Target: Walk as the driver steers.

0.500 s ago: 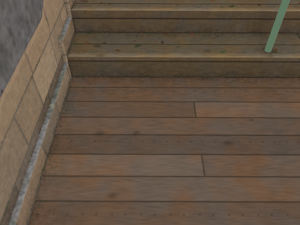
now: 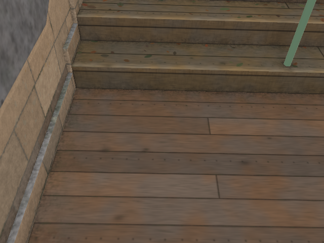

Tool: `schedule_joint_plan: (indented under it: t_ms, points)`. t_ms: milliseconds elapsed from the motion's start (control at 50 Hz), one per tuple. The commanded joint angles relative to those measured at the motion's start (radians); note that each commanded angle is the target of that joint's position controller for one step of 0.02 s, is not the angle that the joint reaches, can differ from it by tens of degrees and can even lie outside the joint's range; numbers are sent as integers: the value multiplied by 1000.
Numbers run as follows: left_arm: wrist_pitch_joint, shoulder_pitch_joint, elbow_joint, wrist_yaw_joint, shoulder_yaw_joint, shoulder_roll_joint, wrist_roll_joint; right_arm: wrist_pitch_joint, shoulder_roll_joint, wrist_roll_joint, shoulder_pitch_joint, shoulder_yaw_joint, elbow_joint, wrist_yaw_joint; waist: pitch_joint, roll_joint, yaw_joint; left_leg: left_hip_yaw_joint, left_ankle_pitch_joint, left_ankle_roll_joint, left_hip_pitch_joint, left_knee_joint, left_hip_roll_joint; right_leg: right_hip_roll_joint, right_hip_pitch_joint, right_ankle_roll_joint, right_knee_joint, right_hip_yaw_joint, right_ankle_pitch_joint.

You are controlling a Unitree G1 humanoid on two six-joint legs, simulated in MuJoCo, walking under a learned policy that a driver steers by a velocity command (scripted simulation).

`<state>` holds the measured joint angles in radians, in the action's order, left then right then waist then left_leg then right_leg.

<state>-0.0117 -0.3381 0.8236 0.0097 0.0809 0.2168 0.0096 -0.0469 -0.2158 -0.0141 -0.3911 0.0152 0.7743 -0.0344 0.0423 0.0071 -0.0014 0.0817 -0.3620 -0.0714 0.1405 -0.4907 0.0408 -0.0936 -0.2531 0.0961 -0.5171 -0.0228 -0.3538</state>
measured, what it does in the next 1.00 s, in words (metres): walks ahead: right foot, then left foot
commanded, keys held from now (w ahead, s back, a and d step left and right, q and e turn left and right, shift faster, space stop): w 0.20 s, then no key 0.72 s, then w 0.08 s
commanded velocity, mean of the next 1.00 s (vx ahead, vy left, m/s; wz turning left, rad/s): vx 0.17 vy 0.00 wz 0.00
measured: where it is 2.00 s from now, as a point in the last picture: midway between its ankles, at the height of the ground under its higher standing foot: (172, 201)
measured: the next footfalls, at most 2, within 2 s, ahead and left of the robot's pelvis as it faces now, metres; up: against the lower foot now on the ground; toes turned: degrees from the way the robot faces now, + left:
right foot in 0.32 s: +0.28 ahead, -0.13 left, +0.00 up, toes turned -1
left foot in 0.74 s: +0.36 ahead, +0.06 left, +0.00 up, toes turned +3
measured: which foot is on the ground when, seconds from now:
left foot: down 0.00-0.32, up 0.34-0.72, down 0.74-1.00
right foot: up 0.00-0.30, down 0.32-1.00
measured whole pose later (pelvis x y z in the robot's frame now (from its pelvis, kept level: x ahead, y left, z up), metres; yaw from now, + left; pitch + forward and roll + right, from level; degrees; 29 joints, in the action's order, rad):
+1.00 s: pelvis +0.25 -0.05 +0.00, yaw +0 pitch -2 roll +0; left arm -0.03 -0.33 0.85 -0.02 0.01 0.20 0.02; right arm -0.01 -0.19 -0.01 -0.26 0.02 0.89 -0.02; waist -0.01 0.00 -0.01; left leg 0.00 -0.25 -0.03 0.18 -0.45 0.02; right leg -0.06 -0.15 0.08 -0.42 0.04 -0.25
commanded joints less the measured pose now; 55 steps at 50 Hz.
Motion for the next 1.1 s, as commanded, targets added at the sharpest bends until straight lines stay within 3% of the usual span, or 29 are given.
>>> schedule_joint_plan:
  t_ms: [20, 40, 80, 100, 200, 260, 300, 320, 340, 360, 380, 400, 420, 440, 520, 640, 680, 720, 740, 760, 780, 800, 820, 920, 940, 980, 1040, 1060, 1100]
  points:
    - [-50, 265, -173, 13, 6, 76, 16, -28, -198, 12, -155, 65, -35, 3, -194, -218, 113, 500, -343, -191, -194, 393, -323, 14, -490, -35, -189, 65, -38]
    - [-58, 265, -180, 15, 13, 105, 23, -28, -190, 8, -165, 68, -32, 8, -202, -190, 116, 502, -250, -218, -207, 387, -343, 56, -541, -45, -270, 37, -57]
    - [-62, 247, -187, 23, 14, 106, 18, -40, -165, -6, -154, 65, -25, 14, -184, -108, 92, 415, -91, -214, -260, 370, -320, 94, -595, -60, -357, 21, -34]
    - [-56, 246, -198, 28, 8, 91, 17, -46, -152, -2, -143, 62, -22, 13, -163, -97, 79, 370, -37, -199, -251, 381, -304, 98, -577, -63, -350, 24, -11]
    - [-37, 294, -240, 45, -4, 66, 22, -62, -147, 11, -127, 58, 4, 6, -175, -140, 67, 193, 188, -128, -125, 385, -241, 92, -409, -69, -218, 66, 125]
    - [-30, 248, -245, 31, 0, 53, 20, -59, -165, 19, -85, 56, 15, 8, -144, -126, 25, 108, 673, -73, -23, 249, -227, 37, -147, -41, -96, 115, 158]
    - [-30, 92, -199, 8, 27, 93, 28, -57, -178, 33, -88, 54, 25, 6, -33, -74, -56, 51, 975, -7, 13, 2, -177, -15, 132, -9, 13, 125, 268]
    - [-40, -9, -187, -7, 40, 124, 39, -55, -187, 35, -84, 57, 11, 9, 41, -72, -111, 30, 846, 24, 106, -177, -136, 56, 305, 9, 35, 56, 291]
    - [-44, -139, -194, -28, 41, 192, 65, -52, -109, 29, -90, 31, -28, 8, 171, 95, -151, -6, 325, 43, 233, -467, -79, 341, 481, 54, 55, -213, 365]
    - [-40, -122, -205, -21, 53, 296, 48, -25, -39, 46, -229, 24, -32, -5, 247, 221, -67, -38, -236, 74, 337, -800, 78, 602, 459, 209, 148, -616, 710]
    - [-40, -61, -196, -17, 54, 260, -4, -5, -105, 11, -206, 48, -11, -8, 182, 83, -30, 37, -113, 63, 305, -877, 25, 523, 300, 218, 187, -581, 744]
    - [-42, 30, -200, -14, 23, 165, -9, -3, -103, 8, -126, 46, -21, 3, 86, 50, -3, 18, -63, 61, 338, -859, -9, 464, 222, 198, 175, -394, 714]
    - [-51, 71, -198, -12, -1, 104, -13, -2, -106, -4, -77, 44, -23, 12, 38, 22, 12, 5, -29, 59, 323, -787, -42, 402, 147, 163, 199, -274, 774]
    - [-55, 85, -192, -16, -15, 75, -14, 7, -109, -8, -60, 49, -21, 16, 24, 38, 27, -7, -17, 61, 306, -730, -64, 354, 120, 129, 218, -216, 768]
    - [-81, 63, -149, -20, -38, 74, 6, 40, -52, -17, -64, 36, 10, 36, 32, 58, 58, -53, 8, 75, 194, -557, -55, 302, 31, 124, 242, -86, 910]
    - [-47, 4, -114, -23, -44, 84, 15, 70, -45, -12, 82, 23, -6, 22, -22, 114, 4, -95, 41, 66, 119, -219, -44, 270, -26, 127, 269, -101, 422]
    - [-35, 11, -109, -26, -46, 83, 11, 67, -42, -7, 105, 21, -5, 17, -46, 87, 5, -91, 82, 56, 67, -121, -39, 271, -62, 123, 261, -132, 257]
    - [-30, 30, -105, -33, -55, 69, 4, 51, -38, -12, 110, 15, -2, 11, -64, 27, 33, -63, 202, 38, -53, 79, -52, 248, -126, 70, 221, -138, 161]
    - [-36, 8, -100, -32, -63, 53, 5, 39, -68, -20, 91, 17, 0, 8, -42, -14, 31, 24, 264, 29, -129, 121, -129, 237, -156, 27, 205, -144, 124]
    - [-38, -56, -102, -25, -65, 31, -2, 29, -141, -21, 124, 27, -10, 2, -50, -108, -30, 139, 342, -5, -113, 134, -231, 161, -157, -12, 174, -83, 64]
    - [-28, -93, -65, -27, -66, 28, -3, 27, -114, -2, 148, 25, 6, 7, -65, -137, -37, 137, 244, -36, 53, 157, -233, 113, -15, -26, 188, -36, 60]
    - [-23, -66, -54, -30, -60, 49, 6, 25, -67, 2, 169, 13, 8, 11, -97, -110, -30, 97, 192, -11, 109, 156, -183, 125, 49, -28, 194, -53, 116]
    - [-23, -45, -52, -31, -53, 68, 8, 24, -57, 5, 165, 12, 17, 11, -103, -92, -17, 56, 206, 11, 102, 146, -143, 143, 59, -21, 194, -68, 165]
    - [-32, -36, -16, -37, -55, 59, 0, 22, -67, 9, 120, 19, 66, 3, -56, -19, -4, 33, 337, 17, -10, 131, -130, 168, 76, -20, 196, -72, 300]
    - [-30, -44, -5, -38, -55, 57, 2, 23, -66, 7, 109, 20, 78, 3, -38, -8, -4, 23, 254, 13, -15, 132, -119, 156, 90, -16, 201, -65, 210]
    - [-19, -47, 3, -34, -39, 90, 8, 28, -83, -4, 105, 31, 86, 9, -85, 18, -11, -8, -24, -13, 54, 85, -70, 140, 58, 21, 202, -84, -116]
    - [-17, -110, 14, -27, -21, 132, 2, 16, -59, -11, 183, 26, 45, 29, -209, 101, -54, -67, -115, -21, 288, -53, -22, 275, 83, 120, 336, -298, -415]
    - [-21, -120, 20, -25, -13, 154, 2, 6, -49, -18, 209, 23, 28, 35, -231, 120, -57, -116, -46, -19, 346, -94, -28, 347, 125, 161, 379, -373, -414]
    - [-35, -125, 29, -16, -8, 156, 8, -13, -64, -16, 248, 27, 6, 44, -216, 89, -64, -112, -6, -23, 368, -103, -53, 391, 182, 189, 393, -402, -259]
Over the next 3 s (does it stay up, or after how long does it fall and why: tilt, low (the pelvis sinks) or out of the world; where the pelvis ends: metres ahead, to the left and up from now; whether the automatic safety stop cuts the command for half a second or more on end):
stays up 1.25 -0.09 0.01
